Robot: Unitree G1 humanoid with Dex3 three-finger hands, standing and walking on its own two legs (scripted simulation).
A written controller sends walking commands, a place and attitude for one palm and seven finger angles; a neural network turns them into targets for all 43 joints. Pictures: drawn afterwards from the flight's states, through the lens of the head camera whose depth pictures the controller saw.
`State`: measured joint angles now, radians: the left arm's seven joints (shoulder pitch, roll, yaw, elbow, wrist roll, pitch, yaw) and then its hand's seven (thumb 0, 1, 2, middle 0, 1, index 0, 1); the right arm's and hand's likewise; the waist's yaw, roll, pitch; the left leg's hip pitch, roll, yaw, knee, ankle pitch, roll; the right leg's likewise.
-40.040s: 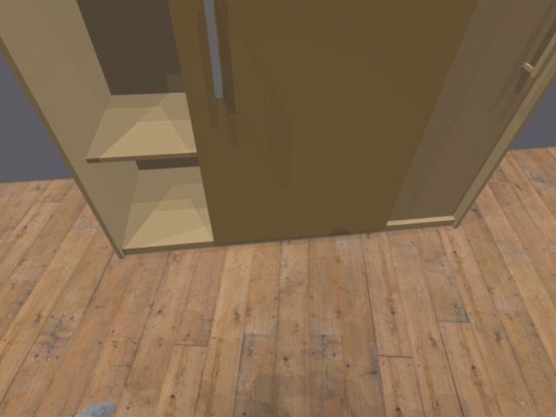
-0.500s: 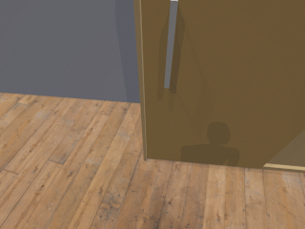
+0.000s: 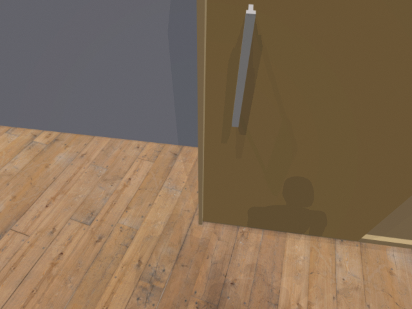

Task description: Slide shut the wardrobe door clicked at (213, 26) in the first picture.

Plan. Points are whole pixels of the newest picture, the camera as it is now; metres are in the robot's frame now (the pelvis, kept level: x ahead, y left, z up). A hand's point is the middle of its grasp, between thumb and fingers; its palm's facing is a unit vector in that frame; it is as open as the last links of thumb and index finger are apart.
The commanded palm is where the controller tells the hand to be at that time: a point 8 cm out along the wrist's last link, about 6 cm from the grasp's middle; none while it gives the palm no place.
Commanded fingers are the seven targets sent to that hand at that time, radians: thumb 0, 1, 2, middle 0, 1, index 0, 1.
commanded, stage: let the arm hang, fingers relaxed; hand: right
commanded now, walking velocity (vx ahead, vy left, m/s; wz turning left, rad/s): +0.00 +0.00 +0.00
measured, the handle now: (241, 73) +0.61 -0.04 +0.15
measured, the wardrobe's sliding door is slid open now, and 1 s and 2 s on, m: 0.00 0.00 0.00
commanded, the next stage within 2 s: look to check the result in 0.02 s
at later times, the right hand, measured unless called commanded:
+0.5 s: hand out of the picture +0.01 -0.15 -0.17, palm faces +0.02 +0.98 -0.18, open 7.4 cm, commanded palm none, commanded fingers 0.00 -0.90 -0.90 0.20 0.30 0.20 0.30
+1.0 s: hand out of the picture +0.03 -0.15 -0.17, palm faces +0.01 +0.98 -0.19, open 7.4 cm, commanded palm none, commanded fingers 0.00 -0.90 -0.90 0.20 0.30 0.20 0.30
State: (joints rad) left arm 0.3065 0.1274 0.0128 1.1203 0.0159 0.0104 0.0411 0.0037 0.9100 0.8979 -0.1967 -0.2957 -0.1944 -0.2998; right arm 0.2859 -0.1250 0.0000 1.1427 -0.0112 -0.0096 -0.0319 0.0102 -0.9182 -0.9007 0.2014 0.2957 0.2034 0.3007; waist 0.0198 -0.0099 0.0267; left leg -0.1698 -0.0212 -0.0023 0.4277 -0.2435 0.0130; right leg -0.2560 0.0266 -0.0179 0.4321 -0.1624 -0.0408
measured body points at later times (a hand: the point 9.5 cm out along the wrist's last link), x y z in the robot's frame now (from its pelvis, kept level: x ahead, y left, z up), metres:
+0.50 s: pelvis +0.02 +0.01 +0.00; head +0.04 +0.02 +0.45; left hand +0.01 +0.23 -0.16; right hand +0.01 -0.20 -0.16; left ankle -0.01 +0.11 -0.74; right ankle +0.04 -0.09 -0.74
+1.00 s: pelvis +0.03 +0.02 +0.00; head +0.05 +0.03 +0.45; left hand +0.03 +0.24 -0.16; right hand +0.03 -0.20 -0.16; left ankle -0.01 +0.11 -0.74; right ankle +0.04 -0.09 -0.74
